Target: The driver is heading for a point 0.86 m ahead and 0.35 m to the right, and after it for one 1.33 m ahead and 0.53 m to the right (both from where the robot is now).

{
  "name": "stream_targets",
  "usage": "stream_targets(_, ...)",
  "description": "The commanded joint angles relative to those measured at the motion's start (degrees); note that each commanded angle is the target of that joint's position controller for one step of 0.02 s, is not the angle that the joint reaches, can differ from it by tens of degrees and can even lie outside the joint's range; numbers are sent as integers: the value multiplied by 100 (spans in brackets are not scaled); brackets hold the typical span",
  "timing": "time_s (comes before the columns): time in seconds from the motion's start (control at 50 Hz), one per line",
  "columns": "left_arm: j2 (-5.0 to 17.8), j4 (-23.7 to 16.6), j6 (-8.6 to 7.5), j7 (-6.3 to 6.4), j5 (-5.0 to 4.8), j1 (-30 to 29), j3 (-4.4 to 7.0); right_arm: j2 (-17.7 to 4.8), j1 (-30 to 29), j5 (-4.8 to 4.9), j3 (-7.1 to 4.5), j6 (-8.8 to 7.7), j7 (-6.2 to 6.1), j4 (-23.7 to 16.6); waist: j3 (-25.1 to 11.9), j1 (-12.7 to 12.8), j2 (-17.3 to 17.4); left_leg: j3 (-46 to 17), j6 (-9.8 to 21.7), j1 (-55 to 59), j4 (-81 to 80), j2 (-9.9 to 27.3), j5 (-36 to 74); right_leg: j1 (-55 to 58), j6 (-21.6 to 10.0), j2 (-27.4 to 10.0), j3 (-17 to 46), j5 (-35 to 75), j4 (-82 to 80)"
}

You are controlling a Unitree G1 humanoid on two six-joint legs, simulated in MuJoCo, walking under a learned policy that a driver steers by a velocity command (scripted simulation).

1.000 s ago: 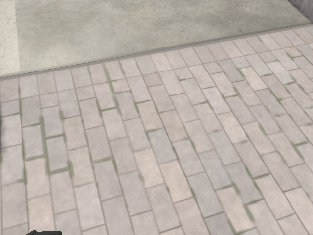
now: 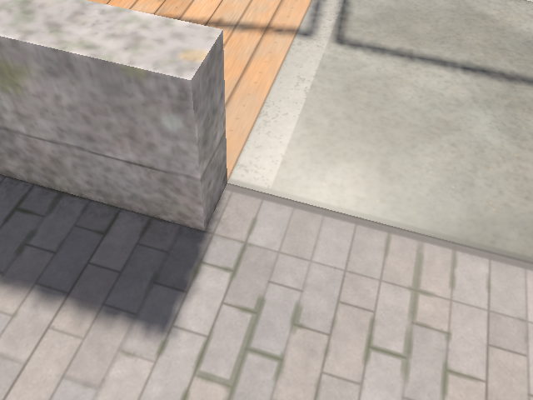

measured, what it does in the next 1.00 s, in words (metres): walks ahead, turning right: right foot, then left foot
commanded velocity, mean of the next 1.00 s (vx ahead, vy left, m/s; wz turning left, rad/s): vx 0.50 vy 0.00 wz -0.41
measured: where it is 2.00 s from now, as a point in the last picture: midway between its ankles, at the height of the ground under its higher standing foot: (413, 229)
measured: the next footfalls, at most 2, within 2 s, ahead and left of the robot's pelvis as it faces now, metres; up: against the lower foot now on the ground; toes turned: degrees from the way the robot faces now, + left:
right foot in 0.32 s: +0.35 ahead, -0.17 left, +0.00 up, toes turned -8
left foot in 0.78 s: +0.65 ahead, -0.03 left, +0.00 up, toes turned -27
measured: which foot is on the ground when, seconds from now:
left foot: down 0.00-0.34, up 0.36-0.76, down 0.78-1.00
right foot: up 0.00-0.30, down 0.32-0.78, up 0.80-1.00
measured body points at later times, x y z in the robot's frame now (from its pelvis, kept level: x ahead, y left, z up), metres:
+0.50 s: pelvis +0.29 -0.09 -0.01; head +0.32 -0.10 +0.44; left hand +0.46 +0.16 -0.11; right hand +0.37 -0.38 -0.11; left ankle +0.30 +0.07 -0.66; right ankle +0.31 -0.16 -0.75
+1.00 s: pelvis +0.57 -0.11 +0.00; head +0.59 -0.11 +0.45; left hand +0.82 +0.07 -0.11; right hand +0.51 -0.40 -0.10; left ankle +0.62 -0.01 -0.75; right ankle +0.50 -0.24 -0.66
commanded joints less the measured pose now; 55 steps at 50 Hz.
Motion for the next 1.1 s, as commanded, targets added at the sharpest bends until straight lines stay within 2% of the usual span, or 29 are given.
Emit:
stream_targets(0.02,311,-207,27,2,-14,90,65,-864,-164,-10,-224,-161,-83,-254,-350,86,580,-795,894,268,-994,1446,1761,-92,84,-103,-21,1040,-682)
stream_targets(0.1,193,-319,-8,-112,-114,-495,4,-951,73,-15,-220,-194,-99,21,-63,-210,576,-400,667,497,-1182,1493,1150,-10,-71,49,-98,2115,-1834)
stream_targets(0.2,189,-596,-27,-297,-162,-996,-14,-1029,358,12,-267,-135,-104,380,244,-401,460,-182,590,1540,-1003,1898,1469,-484,-375,263,-73,1599,-2485)
stream_targets(0.26,246,-682,-31,-387,-117,-807,16,-1131,241,44,-309,-41,-168,424,17,-207,585,68,389,1948,-384,1963,3185,-103,-635,531,-346,810,-2642)
stream_targets(0.3,565,-532,-1,-342,-73,82,188,-1231,127,31,-324,34,-236,374,-669,330,700,387,177,1814,952,1757,5216,1332,-902,1006,-751,565,-2736)
stream_targets(0.32,874,-378,14,-277,-81,917,337,-1163,122,8,-283,43,-303,316,-1170,744,501,580,-48,1036,2240,1558,4756,2738,-1136,885,-368,917,-2831)
stream_targets(0.34,1561,-368,38,-203,-64,1564,511,-723,665,-126,-115,-94,-282,67,-2028,662,-655,732,-451,-1174,4497,851,2078,5073,-2056,-578,2035,962,-2711)
stream_targets(0.36,1226,-365,49,-173,-150,1675,415,-528,577,-159,-9,-273,-183,72,-2612,682,-1159,-58,-649,-2621,5682,-22,-2153,6070,-2649,-1259,4399,340,-3755)
stream_targets(0.38,934,-373,69,-140,-133,1577,321,-971,61,78,-110,-428,-65,-60,-2070,872,-676,-572,-538,-3233,5912,405,-1915,5782,-2315,-1097,3877,-397,-3986)
stream_targets(0.4,825,-448,80,-124,-87,1271,294,-959,-423,175,-80,-491,-40,-222,-1395,826,-284,-438,-472,-3356,5624,659,-1483,5017,-2098,-884,3127,-284,-4058)
stream_targets(0.42,782,-516,87,-126,-53,954,271,-936,-575,55,-69,-505,-58,-281,-847,601,136,-345,-495,-3190,5105,836,-1197,4094,-2005,-691,2621,372,-4178)
stream_targets(0.44,650,-583,78,-112,-23,729,222,-996,-535,-66,-124,-459,-97,-275,-646,378,158,-336,-547,-2772,4669,1009,-1000,3440,-1939,-515,2232,1025,-4285)
stream_targets(0.46,617,-646,88,-103,-6,587,198,-955,-418,-97,-127,-395,-106,-278,-532,202,20,-305,-625,-2457,4473,1036,-943,2993,-1952,-369,2074,1359,-4412)
stream_targets(0.52,734,-611,76,-42,-65,500,241,-766,-285,-138,-78,-249,-163,-231,-435,34,-84,-120,-913,-2181,3686,1010,-657,2297,-1967,-125,1532,2026,-4552)
stream_targets(0.58,860,-503,146,38,-122,670,294,-481,-985,-133,35,-255,-142,-383,-337,273,-109,-10,-1024,-1843,2279,806,567,1941,-1711,232,1126,1734,-4465)
stream_targets(0.62,866,-397,190,72,-141,934,295,-436,-1410,-49,53,-290,-96,-444,-367,492,-201,-4,-1032,-1516,1521,599,1201,1949,-1567,279,1221,1290,-4367)
stream_targets(0.66,850,-324,233,87,-182,1093,294,-531,-1618,50,8,-349,-54,-491,-350,554,-349,-142,-971,-1482,1153,524,1213,2240,-1525,131,1583,958,-4220)
stream_targets(0.72,806,-265,270,97,-175,1158,291,-773,-1651,72,-109,-436,-19,-496,-324,481,-436,-308,-774,-1288,684,496,828,2758,-1390,-55,2153,602,-3824)
stream_targets(0.76,742,-286,296,90,-154,1045,283,-913,-1144,64,-208,-482,-62,-359,-408,155,-554,-196,-556,-520,369,503,635,2746,-1205,78,2218,767,-3358)
stream_targets(0.78,509,-324,273,71,-129,1035,203,-1077,-615,-15,-285,-508,-113,-295,-844,-117,-438,-435,-318,472,374,861,541,2497,-1016,332,1989,860,-2596)
stream_targets(0.8,137,-424,240,56,-28,1130,74,-1383,230,-79,-367,-494,-171,-232,-1621,-411,340,-1454,34,1854,394,1884,121,1804,-781,748,1412,-150,-984)
stream_targets(0.82,-10,-641,183,56,-224,1766,18,-1745,567,-103,-471,-394,-121,12,-2003,-66,2342,-4098,883,3120,-200,2945,-1302,-137,-495,1320,770,-2182,608)
stream_targets(0.84,602,-460,199,88,-272,1634,137,-1148,374,7,-355,-365,-95,-81,-1455,-197,1509,-4119,750,2778,-411,2893,-2278,-729,-396,836,877,-1927,1243)
stream_targets(0.86,822,-521,235,85,-221,1061,215,-857,215,23,-277,-332,-124,-100,-835,-344,988,-3161,510,2208,-424,2641,-1916,-838,-350,673,739,-1402,1391)
stream_targets(0.88,728,-594,265,88,-155,810,220,-767,-43,-24,-231,-315,-108,-141,-567,-242,636,-2438,435,1650,-472,2362,-996,-657,-295,513,597,-1026,1287)
stream_targets(0.9,654,-667,270,67,-110,630,236,-644,-187,-41,-197,-301,-110,-85,-324,-175,621,-1942,430,1283,-573,2169,-337,-601,-263,382,563,-792,1051)
stream_targets(0.96,318,-746,351,-15,-185,645,201,-597,-243,-41,-184,-350,-121,51,-211,-18,923,-1011,460,779,-908,1944,476,-289,-214,187,320,-537,718)
stream_targets(1.02,156,-914,379,-40,-128,292,139,-855,-219,-28,-284,-366,-112,204,-105,-17,731,-547,622,797,-1147,2086,1051,-556,-128,98,254,-130,145)
stream_targets(1.1,72,-981,321,-155,-131,-173,89,-994,-237,2,-314,-304,-129,357,-52,-142,617,320,450,929,-1151,1926,1577,-325,-185,146,14,1044,-1048)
